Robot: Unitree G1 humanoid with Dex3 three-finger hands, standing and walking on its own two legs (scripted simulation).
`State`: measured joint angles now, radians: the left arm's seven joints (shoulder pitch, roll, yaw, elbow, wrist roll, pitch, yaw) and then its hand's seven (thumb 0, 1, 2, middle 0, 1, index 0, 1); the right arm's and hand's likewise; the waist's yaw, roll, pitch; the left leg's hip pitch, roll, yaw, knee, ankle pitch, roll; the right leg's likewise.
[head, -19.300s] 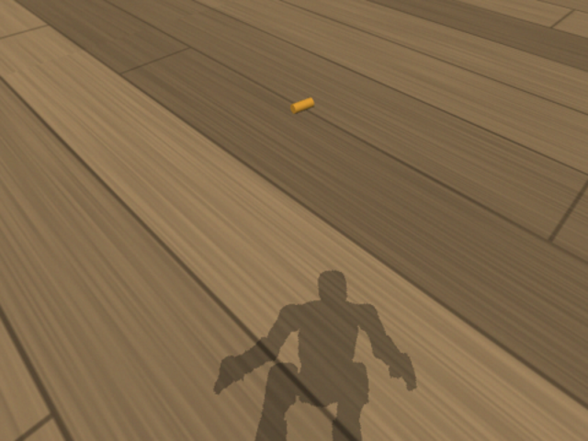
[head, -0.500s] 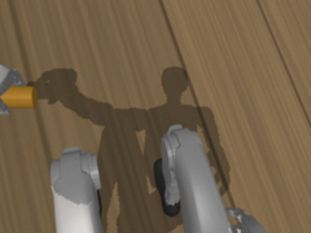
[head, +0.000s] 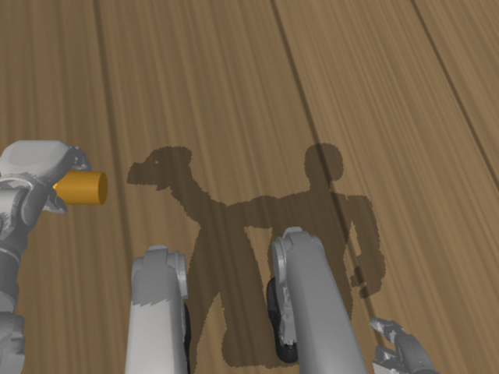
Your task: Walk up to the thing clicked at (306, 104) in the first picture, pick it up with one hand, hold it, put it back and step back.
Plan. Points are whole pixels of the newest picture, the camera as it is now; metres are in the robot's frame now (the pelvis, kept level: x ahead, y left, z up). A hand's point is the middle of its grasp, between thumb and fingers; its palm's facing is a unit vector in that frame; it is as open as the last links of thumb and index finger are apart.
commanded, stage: lift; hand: left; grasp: from above
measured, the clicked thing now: (60, 187) +0.43 +0.29 -0.15
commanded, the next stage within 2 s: hold in 1.08 s
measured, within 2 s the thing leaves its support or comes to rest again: neither
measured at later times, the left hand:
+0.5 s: hand (7, 176) +0.36 +0.23 +0.10, palm faces -0.45 -0.04 -0.89, open 8.3 cm
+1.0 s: hand out of the picture +0.37 +0.22 +0.21, palm faces -0.47 -0.05 -0.88, open 8.2 cm
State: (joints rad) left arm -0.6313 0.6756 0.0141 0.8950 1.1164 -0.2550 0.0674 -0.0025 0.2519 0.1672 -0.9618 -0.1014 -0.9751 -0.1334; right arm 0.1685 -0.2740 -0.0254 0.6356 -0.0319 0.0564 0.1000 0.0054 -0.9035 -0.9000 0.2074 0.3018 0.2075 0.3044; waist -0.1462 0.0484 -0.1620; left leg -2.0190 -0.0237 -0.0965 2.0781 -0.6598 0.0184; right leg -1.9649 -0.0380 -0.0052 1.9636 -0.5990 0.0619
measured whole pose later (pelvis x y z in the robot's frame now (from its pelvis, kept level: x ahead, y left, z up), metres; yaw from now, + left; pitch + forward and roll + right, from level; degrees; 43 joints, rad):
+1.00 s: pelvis +0.06 -0.02 +0.28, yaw +2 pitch +12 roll -1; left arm -0.35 0.43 -0.17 0.83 1.03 -0.10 0.09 0.00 0.27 0.14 -0.96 -0.10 -0.97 -0.12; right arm 0.25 -0.24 -0.05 0.73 0.04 0.01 -0.04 0.01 -0.90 -0.90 0.21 0.30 0.21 0.30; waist -0.05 0.03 -0.10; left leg -0.75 0.04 0.00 0.97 -0.43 -0.01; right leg -0.76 -0.02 0.03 0.93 -0.37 0.04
